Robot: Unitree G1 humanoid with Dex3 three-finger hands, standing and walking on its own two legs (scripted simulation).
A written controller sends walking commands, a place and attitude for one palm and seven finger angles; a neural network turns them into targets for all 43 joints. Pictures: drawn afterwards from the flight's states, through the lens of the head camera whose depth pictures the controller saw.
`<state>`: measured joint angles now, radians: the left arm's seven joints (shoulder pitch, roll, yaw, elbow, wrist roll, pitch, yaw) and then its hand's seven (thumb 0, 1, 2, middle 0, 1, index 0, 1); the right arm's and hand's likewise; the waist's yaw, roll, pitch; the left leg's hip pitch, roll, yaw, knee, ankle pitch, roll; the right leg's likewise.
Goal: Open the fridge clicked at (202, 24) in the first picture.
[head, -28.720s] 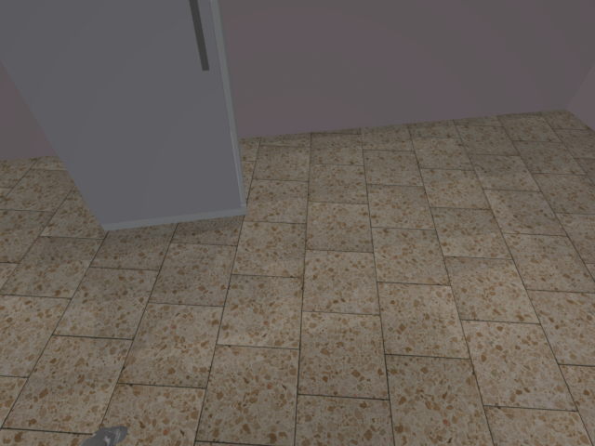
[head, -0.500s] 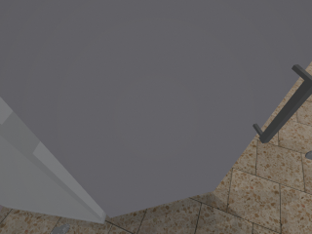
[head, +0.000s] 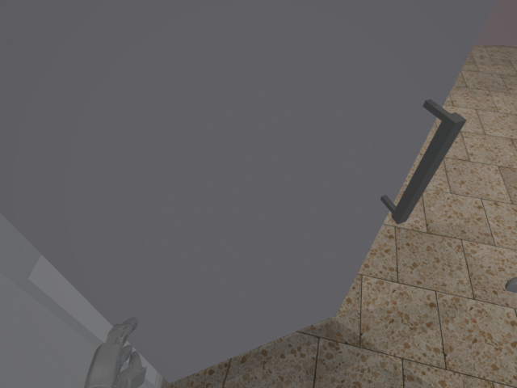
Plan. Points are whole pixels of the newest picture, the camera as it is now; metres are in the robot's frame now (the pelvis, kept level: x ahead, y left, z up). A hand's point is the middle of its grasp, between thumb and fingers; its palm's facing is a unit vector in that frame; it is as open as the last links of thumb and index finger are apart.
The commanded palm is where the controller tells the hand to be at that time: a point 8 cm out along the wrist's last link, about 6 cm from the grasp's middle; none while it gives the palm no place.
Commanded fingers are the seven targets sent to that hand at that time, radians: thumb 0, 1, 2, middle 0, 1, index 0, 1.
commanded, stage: draw the hand back to the body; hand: right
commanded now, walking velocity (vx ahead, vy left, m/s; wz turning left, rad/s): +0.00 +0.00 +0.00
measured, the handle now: (413, 168) +0.44 -0.26 +0.11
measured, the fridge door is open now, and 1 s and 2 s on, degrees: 68 68 68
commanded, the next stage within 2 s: step back with the hand held close in 1.58 s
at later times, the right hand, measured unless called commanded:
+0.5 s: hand out of the picture +0.24 -0.33 +0.14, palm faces -0.07 +0.99 -0.12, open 14.6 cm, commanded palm +0.20 -0.37 +0.16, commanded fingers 0.00 0.33 -0.31 0.24 1.02 0.24 1.02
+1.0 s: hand out of the picture +0.23 -0.30 +0.17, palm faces +0.48 +0.80 -0.36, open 10.8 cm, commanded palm +0.17 -0.33 +0.19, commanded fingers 0.00 -0.57 -0.74 0.21 0.49 0.21 0.49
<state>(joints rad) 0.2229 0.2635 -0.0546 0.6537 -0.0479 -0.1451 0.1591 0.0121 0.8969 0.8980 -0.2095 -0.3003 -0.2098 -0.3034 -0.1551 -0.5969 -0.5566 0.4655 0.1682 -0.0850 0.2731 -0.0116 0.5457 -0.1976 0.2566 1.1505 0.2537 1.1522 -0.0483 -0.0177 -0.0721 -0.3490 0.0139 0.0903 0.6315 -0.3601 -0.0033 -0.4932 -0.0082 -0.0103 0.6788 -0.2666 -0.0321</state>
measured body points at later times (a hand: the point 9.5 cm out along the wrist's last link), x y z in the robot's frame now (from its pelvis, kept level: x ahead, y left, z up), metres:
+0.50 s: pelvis -0.01 -0.02 +0.00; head -0.02 -0.02 +0.45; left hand +0.15 +0.25 -0.05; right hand +0.23 -0.38 +0.15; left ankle -0.02 +0.12 -0.72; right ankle +0.05 -0.10 -0.72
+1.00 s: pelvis +0.01 -0.02 +0.02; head -0.01 -0.01 +0.47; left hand +0.19 +0.20 -0.06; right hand +0.20 -0.34 +0.19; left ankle -0.02 +0.12 -0.72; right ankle +0.05 -0.10 -0.72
